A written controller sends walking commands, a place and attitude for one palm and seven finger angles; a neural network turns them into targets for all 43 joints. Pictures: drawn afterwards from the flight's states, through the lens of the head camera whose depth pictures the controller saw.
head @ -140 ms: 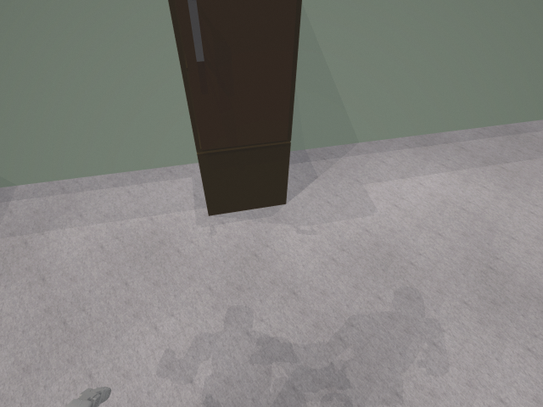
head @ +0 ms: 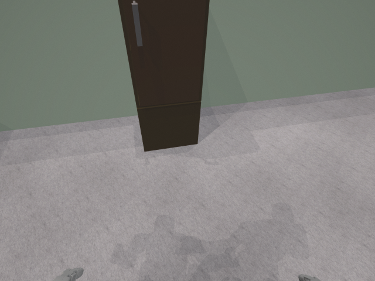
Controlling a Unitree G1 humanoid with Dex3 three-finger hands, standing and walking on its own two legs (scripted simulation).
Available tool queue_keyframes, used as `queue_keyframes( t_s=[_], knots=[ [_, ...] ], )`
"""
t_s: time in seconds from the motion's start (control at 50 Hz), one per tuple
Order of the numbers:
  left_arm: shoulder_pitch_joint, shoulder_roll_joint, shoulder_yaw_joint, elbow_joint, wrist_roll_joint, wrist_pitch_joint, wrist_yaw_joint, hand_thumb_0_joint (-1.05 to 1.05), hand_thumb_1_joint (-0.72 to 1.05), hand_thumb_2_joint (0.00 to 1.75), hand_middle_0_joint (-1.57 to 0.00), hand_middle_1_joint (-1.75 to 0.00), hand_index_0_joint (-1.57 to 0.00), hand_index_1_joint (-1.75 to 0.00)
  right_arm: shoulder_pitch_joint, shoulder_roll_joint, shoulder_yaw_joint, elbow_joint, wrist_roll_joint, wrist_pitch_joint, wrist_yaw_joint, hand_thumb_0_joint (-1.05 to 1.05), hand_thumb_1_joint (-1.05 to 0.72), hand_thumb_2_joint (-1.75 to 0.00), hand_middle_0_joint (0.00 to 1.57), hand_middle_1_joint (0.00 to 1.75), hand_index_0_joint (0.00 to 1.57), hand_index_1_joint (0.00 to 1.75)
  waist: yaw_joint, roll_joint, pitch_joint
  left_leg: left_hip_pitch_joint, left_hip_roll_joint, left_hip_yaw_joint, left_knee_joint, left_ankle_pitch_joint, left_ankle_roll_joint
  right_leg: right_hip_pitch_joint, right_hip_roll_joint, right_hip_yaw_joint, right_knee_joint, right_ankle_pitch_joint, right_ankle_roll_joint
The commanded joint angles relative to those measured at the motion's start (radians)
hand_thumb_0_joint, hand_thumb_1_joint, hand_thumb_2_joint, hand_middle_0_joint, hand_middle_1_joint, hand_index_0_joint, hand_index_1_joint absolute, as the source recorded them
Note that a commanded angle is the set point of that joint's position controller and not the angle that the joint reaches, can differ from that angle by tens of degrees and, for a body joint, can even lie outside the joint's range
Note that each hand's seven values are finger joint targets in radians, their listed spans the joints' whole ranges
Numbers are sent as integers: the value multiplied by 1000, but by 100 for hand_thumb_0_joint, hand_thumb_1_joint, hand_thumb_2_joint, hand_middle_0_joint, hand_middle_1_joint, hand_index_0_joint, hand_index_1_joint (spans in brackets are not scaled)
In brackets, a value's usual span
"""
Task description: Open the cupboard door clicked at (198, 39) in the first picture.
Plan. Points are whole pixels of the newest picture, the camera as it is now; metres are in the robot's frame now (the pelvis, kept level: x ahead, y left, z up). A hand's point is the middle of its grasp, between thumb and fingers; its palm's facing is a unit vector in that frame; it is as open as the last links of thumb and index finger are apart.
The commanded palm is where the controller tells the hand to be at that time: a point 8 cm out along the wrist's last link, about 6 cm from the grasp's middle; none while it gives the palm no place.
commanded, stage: stand and wait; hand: left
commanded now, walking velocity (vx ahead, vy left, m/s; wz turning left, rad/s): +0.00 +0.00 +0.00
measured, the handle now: (137, 23) +1.05 +0.28 +0.11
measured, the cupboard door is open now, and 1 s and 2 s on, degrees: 0 0 0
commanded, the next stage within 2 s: look at it before walking up in 0.80 s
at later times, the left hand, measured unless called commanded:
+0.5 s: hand out of the picture +0.05 +0.24 -0.15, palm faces -0.02 -0.94 -0.34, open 7.4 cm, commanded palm none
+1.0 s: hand out of the picture +0.06 +0.23 -0.15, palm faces -0.03 -0.94 -0.33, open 7.4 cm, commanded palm none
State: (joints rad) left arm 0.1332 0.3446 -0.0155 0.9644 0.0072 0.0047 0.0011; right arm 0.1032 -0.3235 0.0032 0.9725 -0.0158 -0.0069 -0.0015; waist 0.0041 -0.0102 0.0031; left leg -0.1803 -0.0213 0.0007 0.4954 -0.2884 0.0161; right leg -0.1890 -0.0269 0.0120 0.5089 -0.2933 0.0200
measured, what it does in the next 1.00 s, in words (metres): stands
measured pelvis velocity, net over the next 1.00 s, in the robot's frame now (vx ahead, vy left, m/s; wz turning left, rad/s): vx -0.02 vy -0.01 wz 0.00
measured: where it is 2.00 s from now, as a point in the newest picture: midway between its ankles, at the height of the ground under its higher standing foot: outside the picture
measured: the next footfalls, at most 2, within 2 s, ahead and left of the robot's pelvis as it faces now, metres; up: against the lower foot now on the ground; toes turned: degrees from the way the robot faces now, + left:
right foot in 1.92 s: +0.12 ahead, -0.17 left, +0.00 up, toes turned -17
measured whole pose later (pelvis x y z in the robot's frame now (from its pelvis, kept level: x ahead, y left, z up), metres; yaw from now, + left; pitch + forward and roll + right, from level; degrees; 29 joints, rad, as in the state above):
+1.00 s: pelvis -0.02 -0.01 +0.01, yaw +0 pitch -2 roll +0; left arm 0.14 0.34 -0.01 1.08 0.01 -0.01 0.00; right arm 0.13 -0.33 0.00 1.12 -0.01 -0.01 0.00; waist 0.00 -0.01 0.03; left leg -0.16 0.00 -0.01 0.39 -0.20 -0.01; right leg -0.17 0.00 0.01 0.40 -0.21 0.00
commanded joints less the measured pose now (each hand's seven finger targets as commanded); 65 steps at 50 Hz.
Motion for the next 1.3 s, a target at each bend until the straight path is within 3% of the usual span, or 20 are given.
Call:
queue_keyframes(
  t_s=[0.0, 0.64, 1.28],
  knots=[
    [-43, 200, 50, -53, 3, -23, 13, 0, 90, 90, -20, -30, -20, -30, -56, -211, -50, -58, -1, -27, -13, 0, -90, -90, 20, 30, 20, 30, -5, 13, -58, 21, 121, -91, -94, 273, 33, 24, -83, 68, -82, 243, -52],
    [-32, 203, 48, 49, 4, -27, 9, 0, 90, 90, -20, -30, -20, -30, -19, -216, -40, 65, 6, -22, -7, 0, -90, -90, 20, 30, 20, 30, -4, 10, -6, 3, 126, -110, -174, 110, 16, 5, -88, 110, -193, 64, -53],
    [-32, 198, 49, 58, 5, -32, 11, 0, 90, 90, -20, -30, -20, -30, -36, -217, -37, 74, 8, -27, -11, 0, -90, -90, 20, 30, 20, 30, -1, 16, -34, 53, 141, -101, -180, 235, 13, 50, -93, 93, -184, 231, -49]
  ],
)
